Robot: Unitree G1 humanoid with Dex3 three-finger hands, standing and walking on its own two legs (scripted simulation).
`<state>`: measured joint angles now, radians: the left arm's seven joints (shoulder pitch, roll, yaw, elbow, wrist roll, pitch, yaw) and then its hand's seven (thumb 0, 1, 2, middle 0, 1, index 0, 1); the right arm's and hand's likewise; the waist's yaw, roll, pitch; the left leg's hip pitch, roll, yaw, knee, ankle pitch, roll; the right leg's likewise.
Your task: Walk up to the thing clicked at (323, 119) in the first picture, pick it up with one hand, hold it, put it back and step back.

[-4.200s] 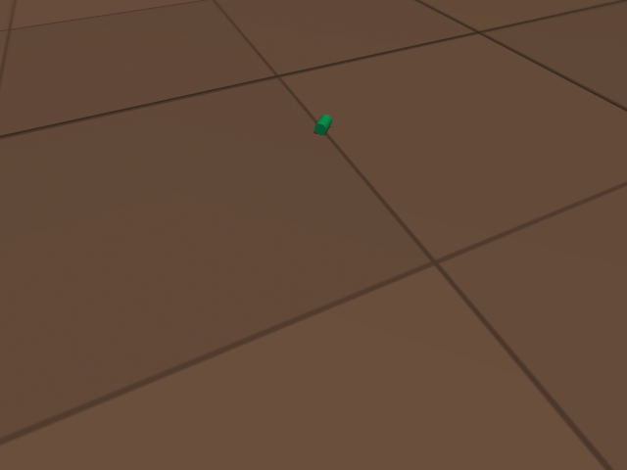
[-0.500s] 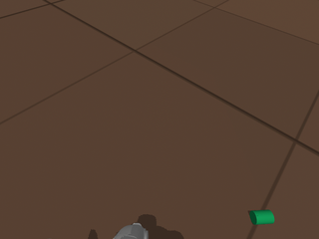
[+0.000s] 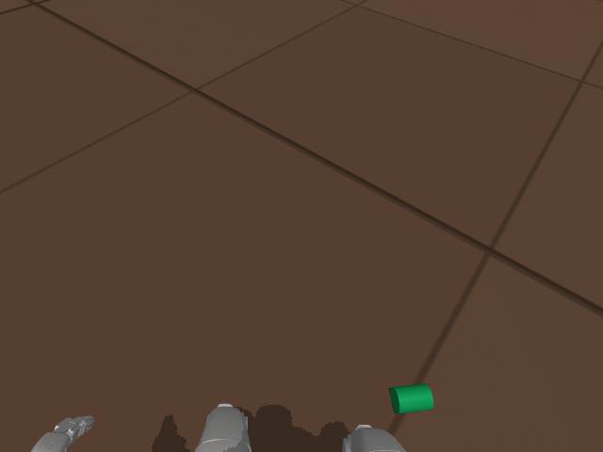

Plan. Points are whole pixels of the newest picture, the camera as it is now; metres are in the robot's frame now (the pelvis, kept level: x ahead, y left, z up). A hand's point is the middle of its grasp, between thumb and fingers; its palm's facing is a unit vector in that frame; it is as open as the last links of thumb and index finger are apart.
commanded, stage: walk up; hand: left
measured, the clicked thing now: (411, 398) +0.35 -0.35 -0.68
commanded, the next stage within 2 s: none
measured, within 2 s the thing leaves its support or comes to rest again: neither
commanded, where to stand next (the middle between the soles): +0.00 -0.64 m, yaw +7 degrees
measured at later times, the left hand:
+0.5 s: hand out of the picture +0.13 +0.10 -0.14, palm faces -0.10 -0.93 -0.36, open 7.4 cm
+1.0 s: hand out of the picture +0.07 -0.10 -0.14, palm faces -0.04 -0.94 -0.34, open 7.4 cm
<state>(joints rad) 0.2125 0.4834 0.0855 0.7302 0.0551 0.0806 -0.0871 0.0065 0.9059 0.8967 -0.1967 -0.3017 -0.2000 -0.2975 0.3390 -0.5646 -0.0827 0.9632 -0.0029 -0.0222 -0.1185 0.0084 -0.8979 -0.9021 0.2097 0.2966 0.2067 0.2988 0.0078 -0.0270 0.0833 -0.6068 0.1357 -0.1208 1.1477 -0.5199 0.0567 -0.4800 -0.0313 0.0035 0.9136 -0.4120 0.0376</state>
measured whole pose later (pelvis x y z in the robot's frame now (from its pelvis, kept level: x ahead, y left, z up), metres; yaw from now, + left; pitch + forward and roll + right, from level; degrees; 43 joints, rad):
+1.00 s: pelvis -0.02 -0.39 +0.02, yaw +3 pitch -2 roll -1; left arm 0.20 0.51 0.09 0.74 0.05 0.12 -0.07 0.01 0.90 0.90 -0.20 -0.30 -0.20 -0.30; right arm 0.39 -0.43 -0.04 0.88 -0.01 -0.09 -0.10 0.00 -0.89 -0.90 0.22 0.30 0.21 0.30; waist 0.00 -0.12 0.15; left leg -0.45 0.08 0.02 0.80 -0.31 0.00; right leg -0.61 0.02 0.17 1.24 -0.41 -0.02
